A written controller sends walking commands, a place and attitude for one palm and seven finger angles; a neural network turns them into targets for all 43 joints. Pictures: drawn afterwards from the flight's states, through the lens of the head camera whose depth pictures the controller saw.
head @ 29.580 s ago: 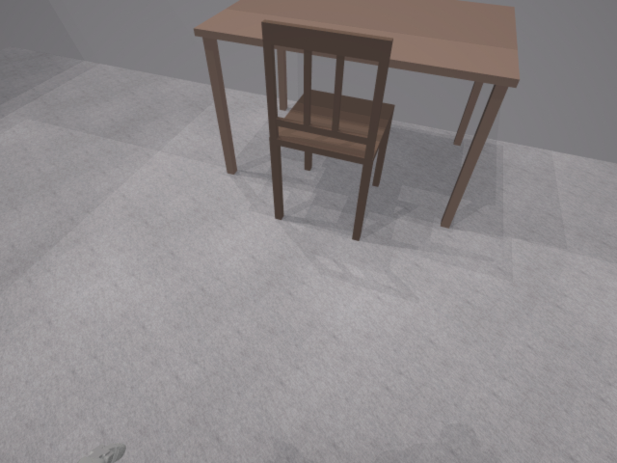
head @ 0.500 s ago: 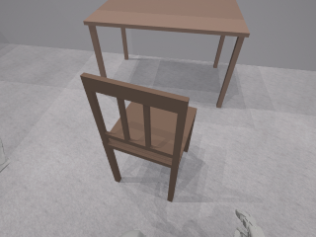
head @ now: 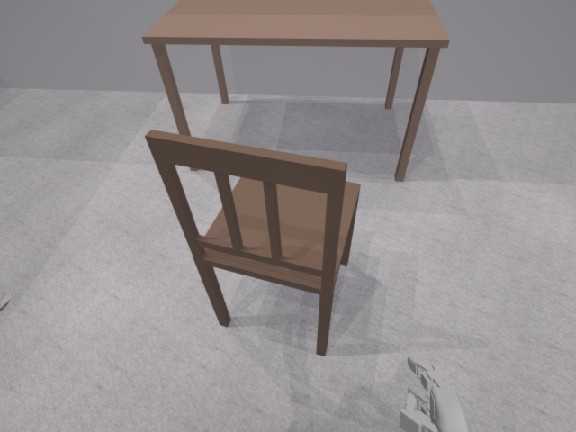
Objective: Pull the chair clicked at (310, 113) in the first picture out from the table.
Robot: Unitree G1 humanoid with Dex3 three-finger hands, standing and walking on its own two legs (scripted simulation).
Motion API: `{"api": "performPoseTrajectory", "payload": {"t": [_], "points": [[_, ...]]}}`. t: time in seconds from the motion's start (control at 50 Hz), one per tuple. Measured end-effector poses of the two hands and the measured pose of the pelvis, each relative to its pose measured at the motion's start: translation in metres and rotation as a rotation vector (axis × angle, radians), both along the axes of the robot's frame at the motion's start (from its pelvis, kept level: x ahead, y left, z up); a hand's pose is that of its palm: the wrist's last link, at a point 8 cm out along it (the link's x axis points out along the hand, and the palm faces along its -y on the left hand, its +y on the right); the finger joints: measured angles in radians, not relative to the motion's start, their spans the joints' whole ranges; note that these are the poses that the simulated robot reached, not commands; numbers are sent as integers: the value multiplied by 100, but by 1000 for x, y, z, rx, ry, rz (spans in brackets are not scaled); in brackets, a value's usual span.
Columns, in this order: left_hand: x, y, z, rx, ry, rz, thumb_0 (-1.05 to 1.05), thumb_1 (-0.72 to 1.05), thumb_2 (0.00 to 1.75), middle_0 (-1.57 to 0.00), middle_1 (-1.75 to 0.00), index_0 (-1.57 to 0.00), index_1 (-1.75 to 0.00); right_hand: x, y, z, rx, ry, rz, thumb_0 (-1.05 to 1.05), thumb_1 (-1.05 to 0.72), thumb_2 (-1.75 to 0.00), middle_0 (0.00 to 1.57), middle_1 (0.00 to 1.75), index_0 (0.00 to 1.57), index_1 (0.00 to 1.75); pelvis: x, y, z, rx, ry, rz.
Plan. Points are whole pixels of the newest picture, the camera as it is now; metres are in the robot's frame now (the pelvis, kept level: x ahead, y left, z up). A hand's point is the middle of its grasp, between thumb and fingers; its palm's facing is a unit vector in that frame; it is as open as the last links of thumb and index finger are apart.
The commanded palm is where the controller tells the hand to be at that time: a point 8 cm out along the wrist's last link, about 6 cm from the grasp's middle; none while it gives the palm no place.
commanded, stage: stop stepping back and stand still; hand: left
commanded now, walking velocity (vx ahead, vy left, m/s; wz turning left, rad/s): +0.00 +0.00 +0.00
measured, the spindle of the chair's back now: (230, 212) +0.59 +0.17 -0.11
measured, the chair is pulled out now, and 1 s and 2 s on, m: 0.69 0.69 0.69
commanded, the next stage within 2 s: let the arm hang, fingers relaxed in 0.14 s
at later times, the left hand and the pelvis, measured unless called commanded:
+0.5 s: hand out of the picture +0.13 +0.17 -0.13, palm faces -0.01 -0.98 -0.19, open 7.4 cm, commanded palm none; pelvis +0.01 +0.00 +0.00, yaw +2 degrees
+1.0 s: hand out of the picture -0.03 +0.17 -0.16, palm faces +0.05 -0.97 -0.24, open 7.3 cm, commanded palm none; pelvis +0.00 -0.01 +0.01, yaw +2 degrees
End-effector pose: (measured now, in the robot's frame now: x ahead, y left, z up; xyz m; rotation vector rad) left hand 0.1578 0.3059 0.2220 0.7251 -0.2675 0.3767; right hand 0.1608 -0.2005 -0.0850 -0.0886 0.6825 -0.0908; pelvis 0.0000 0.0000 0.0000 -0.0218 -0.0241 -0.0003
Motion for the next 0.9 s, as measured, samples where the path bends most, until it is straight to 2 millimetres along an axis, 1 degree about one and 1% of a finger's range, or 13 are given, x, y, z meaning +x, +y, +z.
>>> {"api": "performPoseTrajectory", "payload": {"t": [0.08,0.14,0.18,0.26,0.28,0.34,0.38,0.46,0.52,0.54,0.58,0.76,0.9], "points": [[0,9,-41,-172,107,103,1,89,89,-21,-30,-21,-30,-13,-15,-6,-38,84,-19,1,-90,-90,20,30,21,30,6,1,6,13,18,-13],[6,3,-66,-270,131,97,1,89,89,-21,-30,-21,-30,-22,-29,-2,-124,125,-22,1,-90,-90,20,30,21,30,10,3,5,0,21,1],[13,-4,-71,-304,117,61,2,89,89,-21,-30,-21,-30,-26,-37,4,-170,149,-32,2,-90,-90,20,30,21,30,10,2,6,11,10,2],[29,-17,-59,-239,90,-49,2,89,89,-21,-30,-21,-30,-22,-48,14,-200,128,-42,2,-90,-90,20,30,21,30,13,3,8,14,25,5],[37,-16,-71,-232,142,-64,1,89,89,-21,-30,-21,-30,-20,-50,10,-191,139,-27,2,-90,-90,20,30,20,30,12,5,7,13,37,16],[53,-15,-144,-345,444,-8,1,90,89,-20,-30,-20,-30,-17,-50,-11,-148,199,-11,1,-91,-90,20,30,20,30,12,11,3,16,55,26],[46,-22,-203,-442,677,49,0,90,89,-20,-30,-20,-30,-20,-43,-22,-116,231,-8,1,-91,-90,20,30,20,30,12,12,1,19,54,28],[-2,-61,-298,-616,1055,106,1,91,89,-20,-30,-20,-30,-41,-25,-32,-76,318,11,1,-91,-90,20,30,20,30,11,8,0,32,31,30],[-54,-95,-340,-732,1258,130,1,91,89,-20,-30,-20,-30,-65,-16,-35,-68,410,30,1,-91,-90,20,30,20,30,10,2,1,30,15,29],[-69,-102,-347,-779,1287,157,0,92,89,-20,-30,-20,-30,-73,-15,-37,-68,441,30,1,-91,-90,20,30,20,30,9,1,2,27,12,32],[-83,-96,-349,-818,1258,227,-5,98,89,-21,-30,-21,-30,-84,-22,-37,-91,482,12,0,-94,-90,20,30,21,30,5,-2,3,21,10,40],[-159,-66,-347,-724,1450,399,-3,96,89,-20,-30,-20,-30,-132,-39,-49,-85,624,-8,0,-93,-90,20,30,20,30,0,-7,6,15,5,37],[-189,-69,-344,-722,1519,460,0,93,89,-20,-30,-20,-30,-169,-29,-58,-34,716,-10,1,-92,-90,20,30,20,30,-1,-11,6,19,2,33]]}}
